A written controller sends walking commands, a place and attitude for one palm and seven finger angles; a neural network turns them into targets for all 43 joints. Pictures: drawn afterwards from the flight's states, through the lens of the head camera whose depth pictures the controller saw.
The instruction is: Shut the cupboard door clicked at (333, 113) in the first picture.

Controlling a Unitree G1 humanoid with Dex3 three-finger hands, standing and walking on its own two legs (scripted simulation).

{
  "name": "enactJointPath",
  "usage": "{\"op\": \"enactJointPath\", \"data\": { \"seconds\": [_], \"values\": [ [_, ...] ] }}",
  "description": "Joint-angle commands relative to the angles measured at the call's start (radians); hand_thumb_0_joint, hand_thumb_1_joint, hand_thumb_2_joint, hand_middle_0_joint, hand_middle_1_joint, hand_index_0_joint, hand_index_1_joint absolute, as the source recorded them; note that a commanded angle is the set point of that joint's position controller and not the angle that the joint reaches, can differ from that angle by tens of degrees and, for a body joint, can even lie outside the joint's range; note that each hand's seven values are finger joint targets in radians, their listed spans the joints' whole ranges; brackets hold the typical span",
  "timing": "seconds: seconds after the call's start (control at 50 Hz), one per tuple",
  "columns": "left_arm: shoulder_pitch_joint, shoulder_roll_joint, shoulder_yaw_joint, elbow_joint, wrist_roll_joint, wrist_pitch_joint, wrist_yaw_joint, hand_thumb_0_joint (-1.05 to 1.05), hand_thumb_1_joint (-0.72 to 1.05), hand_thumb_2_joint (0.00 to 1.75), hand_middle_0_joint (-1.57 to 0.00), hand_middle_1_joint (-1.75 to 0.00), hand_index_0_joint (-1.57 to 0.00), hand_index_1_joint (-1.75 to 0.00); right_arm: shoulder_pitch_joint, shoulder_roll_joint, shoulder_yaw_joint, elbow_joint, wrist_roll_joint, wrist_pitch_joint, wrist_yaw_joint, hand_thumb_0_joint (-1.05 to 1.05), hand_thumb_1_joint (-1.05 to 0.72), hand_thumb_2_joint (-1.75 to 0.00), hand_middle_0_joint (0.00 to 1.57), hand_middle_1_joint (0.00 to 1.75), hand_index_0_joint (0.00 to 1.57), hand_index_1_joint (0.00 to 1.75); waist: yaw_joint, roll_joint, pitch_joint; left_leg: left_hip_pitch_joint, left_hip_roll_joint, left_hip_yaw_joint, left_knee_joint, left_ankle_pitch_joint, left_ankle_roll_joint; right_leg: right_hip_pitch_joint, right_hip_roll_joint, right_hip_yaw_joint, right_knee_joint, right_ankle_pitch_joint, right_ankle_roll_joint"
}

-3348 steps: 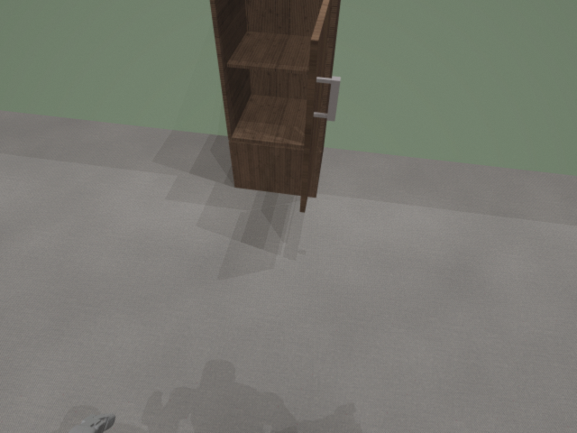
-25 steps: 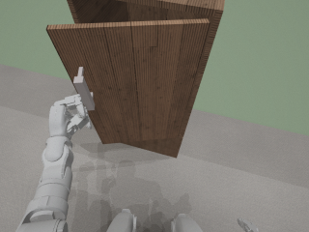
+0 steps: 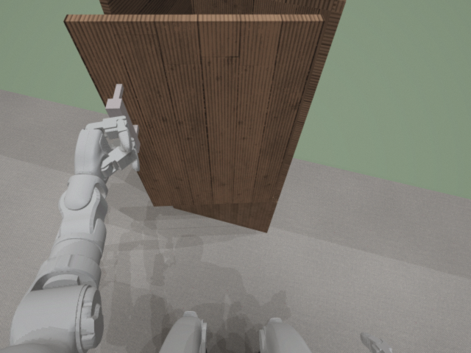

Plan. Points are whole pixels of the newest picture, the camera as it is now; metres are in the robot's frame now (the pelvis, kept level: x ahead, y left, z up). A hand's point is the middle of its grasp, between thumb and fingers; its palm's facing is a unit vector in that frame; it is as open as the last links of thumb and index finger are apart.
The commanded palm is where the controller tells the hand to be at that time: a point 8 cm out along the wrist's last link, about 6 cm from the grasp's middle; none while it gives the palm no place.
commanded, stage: push the door shut along its arc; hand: left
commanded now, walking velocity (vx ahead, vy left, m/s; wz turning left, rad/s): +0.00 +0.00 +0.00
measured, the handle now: (126, 119) +0.51 +0.21 +0.06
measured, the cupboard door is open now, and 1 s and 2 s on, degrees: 19 0 0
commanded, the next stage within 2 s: pull the fist back off the door in 1.42 s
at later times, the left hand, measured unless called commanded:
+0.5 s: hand (142, 125) +0.49 +0.17 +0.07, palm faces -0.14 -0.99 -0.04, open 3.4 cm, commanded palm +0.49 +0.21 +0.06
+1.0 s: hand (161, 102) +0.55 +0.14 +0.07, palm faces -0.26 -0.96 -0.02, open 3.1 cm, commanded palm +0.56 +0.17 +0.06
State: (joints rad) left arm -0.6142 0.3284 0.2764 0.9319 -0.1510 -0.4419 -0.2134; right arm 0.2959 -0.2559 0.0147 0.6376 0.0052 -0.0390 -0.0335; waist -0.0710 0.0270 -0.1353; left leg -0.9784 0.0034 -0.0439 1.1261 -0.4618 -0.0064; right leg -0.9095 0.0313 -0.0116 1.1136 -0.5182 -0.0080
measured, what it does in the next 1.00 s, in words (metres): stands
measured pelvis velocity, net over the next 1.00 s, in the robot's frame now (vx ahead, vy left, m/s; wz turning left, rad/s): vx -0.01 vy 0.01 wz -0.04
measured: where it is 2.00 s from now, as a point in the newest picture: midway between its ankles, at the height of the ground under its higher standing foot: outside the picture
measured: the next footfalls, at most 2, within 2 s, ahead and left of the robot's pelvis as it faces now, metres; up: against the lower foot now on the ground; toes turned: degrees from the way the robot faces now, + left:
none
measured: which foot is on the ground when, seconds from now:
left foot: down 0.00-1.00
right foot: down 0.00-1.00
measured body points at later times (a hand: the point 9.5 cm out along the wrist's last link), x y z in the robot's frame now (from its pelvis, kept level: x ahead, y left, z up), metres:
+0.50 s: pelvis -0.01 +0.01 -0.02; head +0.11 +0.02 +0.42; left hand +0.49 +0.22 +0.07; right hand +0.02 -0.27 -0.13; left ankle +0.04 +0.12 -0.65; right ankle +0.01 -0.12 -0.65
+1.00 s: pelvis -0.01 +0.01 -0.03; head +0.15 +0.03 +0.39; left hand +0.56 +0.20 +0.08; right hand -0.02 -0.26 -0.13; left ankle +0.04 +0.12 -0.65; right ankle +0.01 -0.12 -0.65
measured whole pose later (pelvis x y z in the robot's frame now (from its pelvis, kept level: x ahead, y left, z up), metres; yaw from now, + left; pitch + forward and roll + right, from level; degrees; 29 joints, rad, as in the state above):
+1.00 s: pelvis -0.01 +0.01 -0.03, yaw -2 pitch +27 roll -5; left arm -1.16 0.59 0.32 1.27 -0.07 -0.31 -0.42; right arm 0.38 -0.27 0.05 0.66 -0.01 -0.04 -0.01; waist -0.22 0.05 -0.12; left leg -1.25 0.02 -0.07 1.27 -0.49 0.01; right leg -1.16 0.06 -0.03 1.20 -0.52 0.00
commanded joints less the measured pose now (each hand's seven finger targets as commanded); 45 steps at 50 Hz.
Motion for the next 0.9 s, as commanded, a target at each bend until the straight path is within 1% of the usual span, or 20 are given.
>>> {"op": "enactJointPath", "data": {
  "seconds": [0.0, 0.02, 0.06, 0.1, 0.2, 0.24, 0.28, 0.3, 0.36, 0.4, 0.44, 0.48, 0.52, 0.54, 0.58, 0.68, 0.72, 0.76, 0.78, 0.88],
  "values": [
    [-0.52, 0.215, 0.029, -0.145, -0.018, -0.06, -0.033, 0.0, 0.9, 0.9, -1.3, -1.5, -1.3, -1.5, 0.091, -0.153, -0.062, -0.073, 0.007, -0.025, -0.012, 0.0, -0.9, -0.9, 0.2, 0.3, 0.2, 0.3, -0.055, 0.03, -0.383, 0.27, 0.002, 0.003, -0.107, 0.194, 0.035, 0.102, 0.002, 0.014, -0.16, 0.281, -0.013],
    [-0.525, 0.243, 0.051, -0.139, -0.019, -0.062, -0.039, 0.0, 0.9, 0.9, -1.3, -1.5, -1.3, -1.5, 0.101, -0.159, -0.062, -0.074, 0.005, -0.025, -0.013, 0.0, -0.9, -0.9, 0.2, 0.3, 0.2, 0.3, -0.049, 0.035, -0.399, 0.268, 0.001, -0.001, -0.102, 0.206, 0.037, 0.104, 0.004, 0.012, -0.15, 0.284, -0.018],
    [-0.551, 0.217, 0.023, -0.134, -0.016, -0.064, -0.055, 0.0, 0.9, 0.9, -1.3, -1.5, -1.3, -1.5, 0.106, -0.16, -0.065, -0.069, 0.006, -0.023, -0.012, 0.0, -0.9, -0.9, 0.2, 0.3, 0.2, 0.3, -0.056, 0.06, -0.439, 0.316, 0.005, -0.011, -0.101, 0.229, 0.032, 0.071, 0.004, 0.003, -0.141, 0.285, -0.02],
    [-0.597, 0.191, -0.009, -0.131, -0.017, -0.063, -0.068, 0.0, 0.9, 0.9, -1.3, -1.5, -1.3, -1.5, 0.113, -0.161, -0.067, -0.063, 0.005, -0.024, -0.007, 0.0, -0.9, -0.9, 0.2, 0.3, 0.2, 0.3, -0.072, 0.088, -0.432, 0.339, 0.008, -0.015, -0.098, 0.227, 0.031, 0.035, 0.005, -0.001, -0.145, 0.269, -0.02],
    [-0.65, 0.255, 0.024, -0.06, -0.006, -0.047, -0.079, 0.0, 0.9, 0.9, -1.3, -1.5, -1.3, -1.5, 0.14, -0.177, -0.067, -0.049, 0.006, -0.016, -0.005, 0.0, -0.9, -0.9, 0.2, 0.3, 0.2, 0.3, -0.091, 0.042, -0.416, 0.29, 0.012, -0.023, -0.092, 0.188, 0.037, 0.02, 0.009, -0.001, -0.147, 0.227, -0.019],
    [-0.695, 0.268, 0.023, -0.059, -0.002, -0.048, -0.086, 0.0, 0.9, 0.9, -1.3, -1.5, -1.3, -1.5, 0.146, -0.178, -0.064, -0.049, 0.005, -0.017, -0.005, 0.0, -0.9, -0.9, 0.2, 0.3, 0.2, 0.3, -0.095, 0.076, -0.436, 0.288, 0.009, -0.023, -0.085, 0.188, 0.038, 0.012, 0.009, 0.003, -0.141, 0.222, -0.02],
    [-0.701, 0.305, 0.044, -0.021, 0.001, -0.038, -0.097, 0.0, 0.9, 0.9, -1.3, -1.5, -1.3, -1.5, 0.156, -0.183, -0.062, -0.044, 0.005, -0.014, -0.006, 0.0, -0.9, -0.9, 0.2, 0.3, 0.2, 0.3, -0.102, 0.06, -0.423, 0.266, 0.013, -0.024, -0.079, 0.176, 0.04, 0.008, 0.012, 0.006, -0.143, 0.212, -0.02],
    [-0.736, 0.294, 0.024, -0.022, 0.002, -0.034, -0.105, 0.0, 0.9, 0.9, -1.3, -1.5, -1.3, -1.5, 0.157, -0.182, -0.06, -0.042, 0.006, -0.016, -0.005, 0.0, -0.9, -0.9, 0.2, 0.3, 0.2, 0.3, -0.118, 0.075, -0.419, 0.268, 0.014, -0.024, -0.076, 0.173, 0.042, -0.01, 0.012, 0.005, -0.143, 0.206, -0.019],
    [-0.789, 0.296, 0.01, 0.006, 0.008, -0.028, -0.123, 0.0, 0.9, 0.9, -1.3, -1.5, -1.3, -1.5, 0.168, -0.187, -0.058, -0.036, 0.005, -0.019, -0.004, 0.0, -0.9, -0.9, 0.2, 0.3, 0.2, 0.3, -0.129, 0.107, -0.414, 0.281, 0.018, -0.036, -0.069, 0.163, 0.04, -0.063, 0.015, -0.001, -0.136, 0.177, -0.023],
    [-0.805, 0.305, 0.015, 0.006, 0.01, -0.024, -0.13, 0.0, 0.9, 0.9, -1.3, -1.5, -1.3, -1.5, 0.18, -0.191, -0.059, -0.033, 0.001, -0.022, -0.001, 0.0, -0.9, -0.9, 0.2, 0.3, 0.2, 0.3, -0.127, 0.141, -0.449, 0.314, 0.019, -0.045, -0.065, 0.189, 0.036, -0.079, 0.016, -0.008, -0.126, 0.183, -0.027],
    [-0.834, 0.345, 0.046, 0.0, 0.006, -0.02, -0.139, 0.0, 0.9, 0.9, -1.3, -1.5, -1.3, -1.5, 0.194, -0.199, -0.061, -0.03, -0.001, -0.022, -0.002, 0.0, -0.9, -0.9, 0.2, 0.3, 0.2, 0.3, -0.135, 0.122, -0.497, 0.322, 0.023, -0.046, -0.049, 0.229, 0.04, -0.073, 0.016, -0.007, -0.117, 0.212, -0.025],
    [-0.825, 0.343, 0.044, 0.022, 0.006, -0.006, -0.151, 0.0, 0.9, 0.9, -1.3, -1.5, -1.3, -1.5, 0.2, -0.195, -0.058, -0.033, -0.001, -0.021, 0.002, 0.0, -0.9, -0.9, 0.2, 0.3, 0.2, 0.3, -0.13, 0.147, -0.492, 0.323, 0.024, -0.045, -0.047, 0.241, 0.038, -0.079, 0.017, -0.009, -0.115, 0.217, -0.027],
    [-0.806, 0.375, 0.077, 0.065, 0.012, 0.01, -0.148, 0.0, 0.9, 0.9, -1.3, -1.5, -1.3, -1.5, 0.214, -0.198, -0.053, -0.037, -0.004, -0.016, 0.005, 0.0, -0.9, -0.9, 0.2, 0.3, 0.2, 0.3, -0.127, 0.123, -0.468, 0.297, 0.023, -0.048, -0.045, 0.256, 0.039, -0.075, 0.021, -0.017, -0.105, 0.226, -0.029],
    [-0.833, 0.368, 0.062, 0.053, 0.02, 0.014, -0.147, 0.0, 0.9, 0.9, -1.3, -1.5, -1.3, -1.5, 0.212, -0.197, -0.054, -0.039, -0.002, -0.013, 0.007, 0.0, -0.9, -0.9, 0.2, 0.3, 0.2, 0.3, -0.139, 0.118, -0.479, 0.29, 0.025, -0.041, -0.039, 0.253, 0.042, -0.075, 0.02, -0.01, -0.108, 0.232, -0.023],
    [-0.847, 0.364, 0.052, 0.045, 0.031, 0.015, -0.148, 0.0, 0.9, 0.9, -1.3, -1.5, -1.3, -1.5, 0.216, -0.194, -0.055, -0.041, -0.003, -0.011, 0.013, 0.0, -0.9, -0.9, 0.2, 0.3, 0.2, 0.3, -0.135, 0.149, -0.484, 0.295, 0.025, -0.041, -0.034, 0.249, 0.039, -0.083, 0.021, -0.01, -0.107, 0.225, -0.025],
    [-0.934, 0.396, 0.055, 0.076, 0.041, 0.028, -0.16, 0.0, 0.9, 0.9, -1.3, -1.5, -1.3, -1.5, 0.234, -0.2, -0.051, -0.033, -0.003, -0.009, 0.012, 0.0, -0.9, -0.9, 0.2, 0.3, 0.2, 0.3, -0.171, 0.126, -0.47, 0.263, 0.028, -0.042, -0.013, 0.239, 0.046, -0.105, 0.025, -0.007, -0.106, 0.218, -0.021],
    [-0.961, 0.41, 0.052, 0.08, 0.049, 0.03, -0.167, 0.0, 0.9, 0.9, -1.3, -1.5, -1.3, -1.5, 0.243, -0.202, -0.048, -0.031, -0.006, -0.01, 0.011, 0.0, -0.9, -0.9, 0.2, 0.3, 0.2, 0.3, -0.174, 0.158, -0.477, 0.276, 0.027, -0.049, -0.008, 0.25, 0.044, -0.124, 0.027, -0.012, -0.096, 0.217, -0.028],
    [-0.987, 0.378, 0.018, 0.115, 0.057, 0.045, -0.176, 0.0, 0.9, 0.9, -1.3, -1.5, -1.3, -1.5, 0.245, -0.201, -0.047, -0.019, -0.006, -0.011, 0.011, 0.0, -0.9, -0.9, 0.2, 0.3, 0.2, 0.3, -0.196, 0.162, -0.472, 0.284, 0.032, -0.053, 0.005, 0.25, 0.044, -0.166, 0.028, -0.016, -0.096, 0.209, -0.026],
    [-1.02, 0.411, 0.036, 0.111, 0.056, 0.048, -0.178, 0.0, 0.9, 0.9, -1.3, -1.5, -1.3, -1.5, 0.254, -0.207, -0.046, -0.016, -0.006, -0.011, 0.009, 0.0, -0.9, -0.9, 0.2, 0.3, 0.2, 0.3, -0.201, 0.154, -0.474, 0.274, 0.035, -0.056, 0.007, 0.25, 0.045, -0.167, 0.027, -0.015, -0.094, 0.208, -0.025],
    [-1.047, 0.41, 0.028, 0.112, 0.058, 0.074, -0.207, 0.0, 0.9, 0.9, -1.3, -1.5, -1.3, -1.5, 0.267, -0.208, -0.045, -0.013, -0.009, -0.016, 0.012, 0.0, -0.9, -0.9, 0.2, 0.3, 0.2, 0.3, -0.203, 0.198, -0.532, 0.316, 0.035, -0.062, 0.024, 0.304, 0.043, -0.188, 0.031, -0.023, -0.082, 0.232, -0.029]
  ]
}}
